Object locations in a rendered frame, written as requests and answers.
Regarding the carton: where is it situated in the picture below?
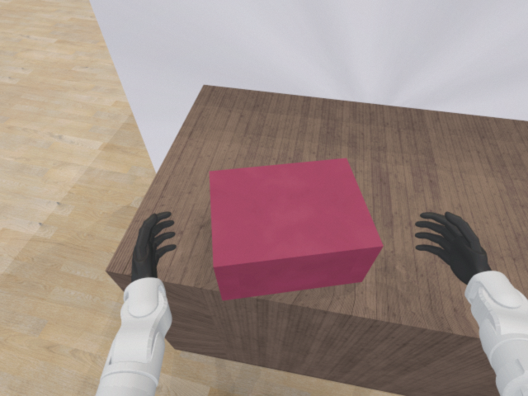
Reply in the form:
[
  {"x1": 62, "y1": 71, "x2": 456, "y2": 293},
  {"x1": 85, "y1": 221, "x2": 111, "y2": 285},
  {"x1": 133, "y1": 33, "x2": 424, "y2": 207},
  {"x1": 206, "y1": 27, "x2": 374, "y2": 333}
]
[{"x1": 210, "y1": 158, "x2": 384, "y2": 300}]

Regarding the pedestal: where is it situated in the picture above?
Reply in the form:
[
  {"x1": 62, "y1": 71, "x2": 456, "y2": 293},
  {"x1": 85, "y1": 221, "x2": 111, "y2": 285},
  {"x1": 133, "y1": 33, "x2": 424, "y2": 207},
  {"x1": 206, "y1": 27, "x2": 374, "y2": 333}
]
[{"x1": 106, "y1": 85, "x2": 528, "y2": 396}]

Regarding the left robot forearm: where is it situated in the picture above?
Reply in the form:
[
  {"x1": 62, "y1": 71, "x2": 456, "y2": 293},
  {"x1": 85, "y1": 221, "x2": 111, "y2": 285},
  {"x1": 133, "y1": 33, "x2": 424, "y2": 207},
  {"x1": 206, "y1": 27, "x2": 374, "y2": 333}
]
[{"x1": 96, "y1": 277, "x2": 172, "y2": 396}]

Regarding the right robot forearm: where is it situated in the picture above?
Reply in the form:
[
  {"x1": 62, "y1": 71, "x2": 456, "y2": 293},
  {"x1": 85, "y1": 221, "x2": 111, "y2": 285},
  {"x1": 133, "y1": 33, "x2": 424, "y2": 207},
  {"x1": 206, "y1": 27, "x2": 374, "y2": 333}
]
[{"x1": 464, "y1": 271, "x2": 528, "y2": 396}]

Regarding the robot right hand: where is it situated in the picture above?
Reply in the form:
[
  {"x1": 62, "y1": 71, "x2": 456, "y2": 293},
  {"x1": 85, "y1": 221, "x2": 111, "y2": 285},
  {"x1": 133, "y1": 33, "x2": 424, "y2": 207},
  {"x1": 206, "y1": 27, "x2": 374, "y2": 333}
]
[{"x1": 415, "y1": 211, "x2": 491, "y2": 285}]

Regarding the robot left hand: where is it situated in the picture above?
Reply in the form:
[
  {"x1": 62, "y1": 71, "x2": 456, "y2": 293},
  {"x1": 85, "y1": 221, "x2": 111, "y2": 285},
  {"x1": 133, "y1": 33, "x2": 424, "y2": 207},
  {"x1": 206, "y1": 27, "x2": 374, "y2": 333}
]
[{"x1": 131, "y1": 212, "x2": 177, "y2": 283}]

